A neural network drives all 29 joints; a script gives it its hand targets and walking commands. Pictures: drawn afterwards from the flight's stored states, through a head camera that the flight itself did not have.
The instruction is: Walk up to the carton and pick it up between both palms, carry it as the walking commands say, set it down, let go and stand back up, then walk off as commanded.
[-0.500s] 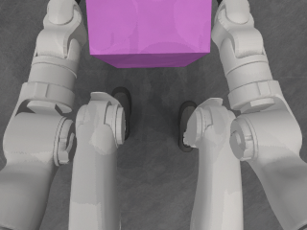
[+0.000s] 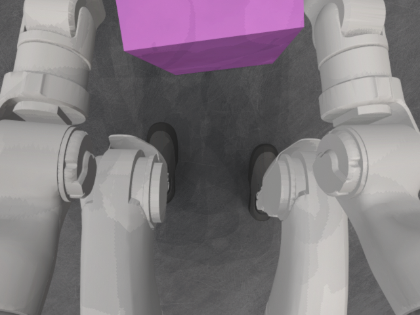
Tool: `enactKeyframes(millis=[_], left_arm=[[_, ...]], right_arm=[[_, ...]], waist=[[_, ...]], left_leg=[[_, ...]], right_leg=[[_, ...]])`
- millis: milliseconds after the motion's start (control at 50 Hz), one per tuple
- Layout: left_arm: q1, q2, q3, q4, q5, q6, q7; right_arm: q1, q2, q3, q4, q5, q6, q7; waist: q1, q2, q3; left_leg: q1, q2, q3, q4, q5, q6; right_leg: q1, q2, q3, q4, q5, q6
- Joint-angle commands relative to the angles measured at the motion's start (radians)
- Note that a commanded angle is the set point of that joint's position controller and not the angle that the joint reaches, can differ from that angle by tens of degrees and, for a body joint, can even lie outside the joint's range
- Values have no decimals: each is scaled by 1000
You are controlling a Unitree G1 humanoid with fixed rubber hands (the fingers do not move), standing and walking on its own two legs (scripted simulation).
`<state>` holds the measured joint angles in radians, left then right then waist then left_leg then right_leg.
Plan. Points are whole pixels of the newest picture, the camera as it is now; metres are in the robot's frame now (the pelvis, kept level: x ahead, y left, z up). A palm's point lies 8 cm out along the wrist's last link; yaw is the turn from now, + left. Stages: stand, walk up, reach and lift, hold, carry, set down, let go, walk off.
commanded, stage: set down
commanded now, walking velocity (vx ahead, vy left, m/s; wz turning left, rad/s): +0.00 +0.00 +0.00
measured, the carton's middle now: out of the picture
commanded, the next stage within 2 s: none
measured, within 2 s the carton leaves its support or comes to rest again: rests again in 2.00 s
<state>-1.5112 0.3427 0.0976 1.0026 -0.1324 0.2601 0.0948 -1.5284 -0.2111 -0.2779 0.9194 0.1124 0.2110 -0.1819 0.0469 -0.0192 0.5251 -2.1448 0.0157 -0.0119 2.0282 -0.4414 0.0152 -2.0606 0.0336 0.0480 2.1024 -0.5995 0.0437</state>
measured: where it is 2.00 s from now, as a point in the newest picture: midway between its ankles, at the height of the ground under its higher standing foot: (213, 185)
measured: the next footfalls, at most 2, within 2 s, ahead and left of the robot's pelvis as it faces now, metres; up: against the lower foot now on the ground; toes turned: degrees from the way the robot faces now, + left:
none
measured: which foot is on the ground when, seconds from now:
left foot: down 0.00-1.00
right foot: down 0.00-1.00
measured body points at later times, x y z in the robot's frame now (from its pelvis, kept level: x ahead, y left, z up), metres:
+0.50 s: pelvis +0.00 +0.00 -0.01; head +0.38 +0.02 +0.21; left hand +0.55 +0.19 -0.20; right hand +0.58 -0.12 -0.19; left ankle +0.15 +0.12 -0.37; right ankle +0.11 -0.14 -0.37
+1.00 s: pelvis +0.00 -0.01 -0.02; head +0.39 +0.00 +0.20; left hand +0.56 +0.18 -0.20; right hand +0.58 -0.13 -0.20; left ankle +0.15 +0.12 -0.37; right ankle +0.11 -0.14 -0.37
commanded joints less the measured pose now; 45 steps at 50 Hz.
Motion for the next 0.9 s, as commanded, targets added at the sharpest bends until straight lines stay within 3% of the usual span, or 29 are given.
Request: enactKeyframes(millis=[0, 20, 60, 80, 120, 160, 180, 200, 240, 280, 320, 340, 380, 400, 420, 480, 540, 560, 580, 620, 640, 660, 700, 720, 740, 760, 780, 860, 880], left_arm=[[-794, -839, -261, -359, -102, -108, -245], [-839, -845, -279, -367, -125, -101, -252], [-808, -809, -240, -338, -79, -101, -263], [-824, -813, -249, -333, -103, -94, -273], [-823, -811, -241, -330, -103, -97, -278], [-801, -868, -240, -309, -99, -83, -288], [-706, -886, -222, -202, -70, -70, -298], [-737, -846, -208, -235, -79, -69, -294], [-756, -817, -196, -316, -83, -88, -303], [-745, -840, -203, -254, -82, -82, -303], [-696, -781, -165, -206, -46, -70, -313], [-651, -804, -149, -180, -35, -64, -313], [-740, -794, -195, -233, -65, -74, -313], [-712, -801, -176, -239, -42, -67, -309], [-708, -783, -168, -229, -19, -67, -308], [-647, -790, -156, -202, -17, -61, -315], [-669, -758, -146, -187, -15, -62, -312], [-651, -784, -132, -180, -20, -61, -313], [-628, -813, -157, -183, -24, -58, -317], [-604, -785, -128, -127, -2, -57, -322], [-624, -740, -81, -153, 26, -57, -331], [-629, -741, -76, -161, 26, -57, -339], [-645, -719, -98, -188, 12, -63, -333], [-597, -747, -95, -186, 24, -57, -340], [-609, -734, -108, -172, 20, -59, -330], [-570, -757, -99, -133, 52, -60, -331], [-634, -707, -79, -214, 11, -67, -331], [-539, -792, -82, -128, 39, -59, -333], [-562, -746, -70, -183, 50, -64, -336]], right_arm=[[-599, 905, 381, -95, 9, -14, 296], [-599, 937, 374, -87, 16, -7, 308], [-592, 978, 356, -45, 7, 3, 313], [-618, 907, 358, -72, -7, -3, 309], [-586, 931, 351, -30, -15, 14, 316], [-677, 894, 358, -131, -5, -6, 310], [-618, 900, 350, -30, -18, -2, 316], [-647, 888, 352, -93, -13, -2, 318], [-664, 918, 364, -108, 5, -5, 316], [-650, 907, 353, -77, -18, -2, 308], [-592, 916, 317, -36, -27, 10, 326], [-619, 878, 341, -68, -18, 6, 327], [-567, 857, 317, 6, -32, 14, 332], [-618, 845, 308, -35, -37, 5, 331], [-608, 870, 337, -34, -23, 8, 337], [-581, 834, 329, -25, -32, 4, 340], [-642, 905, 355, -50, -2, 8, 340], [-570, 868, 336, 4, -29, 16, 338], [-627, 843, 343, -78, -12, -4, 344], [-578, 861, 309, -20, -41, 2, 335], [-585, 856, 329, -16, -38, 11, 343], [-542, 865, 302, 26, -54, 25, 348], [-526, 842, 308, 24, -53, 23, 340], [-540, 855, 303, -31, -52, 13, 339], [-551, 861, 312, -39, -53, 10, 339], [-554, 870, 336, -44, -31, 3, 339], [-596, 873, 349, -81, -24, 8, 335], [-594, 856, 332, -54, -31, -2, 333], [-540, 871, 347, -21, -32, 12, 335]], waist=[[26, -11, -1611], [3, -24, -1615], [56, -8, -1508], [9, -53, -1511], [28, -76, -1496], [14, -53, -1556], [46, -31, -1416], [33, -70, -1444], [58, -48, -1459], [27, -86, -1409], [53, -98, -1289], [68, -56, -1296], [27, -80, -1278], [28, -43, -1277], [77, -82, -1281], [50, -69, -1229], [107, -85, -1275], [64, -85, -1235], [72, -78, -1259], [48, -83, -1156], [110, -125, -1122], [119, -116, -1083], [87, -139, -1166], [91, -102, -1201], [95, -128, -1187], [131, -105, -1161], [118, -157, -1263], [113, -113, -1189], [149, -133, -1173]], left_leg=[[818, -108, 79, -59, 292, -21], [811, -103, 71, -64, 278, -23], [742, -103, 93, -65, 212, -10], [749, -94, 61, -66, 185, -9], [684, -94, 81, -49, 147, -12], [739, -97, 79, -45, 219, -17], [676, -103, 73, -62, 165, -16], [700, -98, 58, -75, 177, -7], [653, -104, 78, -53, 182, -5], [651, -96, 70, -54, 175, -5], [598, -94, 67, -66, 100, 3], [619, -88, 67, -55, 152, 1], [605, -87, 58, -57, 91, -9], [613, -87, 72, -53, 89, -11], [618, -81, 61, -53, 122, -2], [619, -85, 53, -54, 114, -5], [635, -85, 58, -52, 116, 5], [595, -88, 78, -32, 94, -3], [641, -93, 49, -63, 135, -1], [592, -92, 50, -49, 91, 7], [494, -91, 69, -32, 83, 6], [440, -80, 74, -40, 49, 7], [517, -83, 75, -48, 52, 3], [529, -89, 75, -29, 116, 2], [539, -88, 61, -54, 104, 0], [518, -79, 70, -30, 121, 0], [571, -78, 71, -17, 134, 8], [540, -82, 62, -26, 116, 6], [507, -82, 68, -13, 145, 5]], right_leg=[[367, 110, -144, -118, 237, -32], [391, 112, -143, -116, 241, -42], [331, 118, -118, -144, 169, -41], [318, 109, -135, -122, 153, -37], [391, 98, -120, -122, 145, -40], [428, 103, -137, -115, 209, -37], [331, 110, -133, -124, 143, -42], [315, 111, -152, -120, 155, -29], [385, 103, -117, -123, 169, -34], [362, 104, -129, -121, 163, -26], [287, 103, -127, -130, 99, -23], [274, 101, -123, -124, 117, -24], [262, 95, -135, -102, 88, -37], [275, 88, -138, -114, 70, -28], [270, 94, -124, -114, 103, -32], [221, 100, -141, -107, 88, -24], [292, 96, -127, -107, 93, -18], [271, 101, -126, -118, 79, -19], [266, 108, -138, -106, 108, -25], [207, 105, -134, -117, 54, -16], [233, 98, -102, -125, 67, -18], [255, 96, -87, -123, 58, -27], [259, 103, -127, -112, 63, -17], [291, 108, -104, -126, 113, -24], [266, 105, -124, -113, 105, -17], [235, 111, -111, -106, 133, -19], [320, 103, -103, -115, 125, -6], [285, 103, -120, -93, 114, -9], [277, 104, -99, -92, 142, -9]])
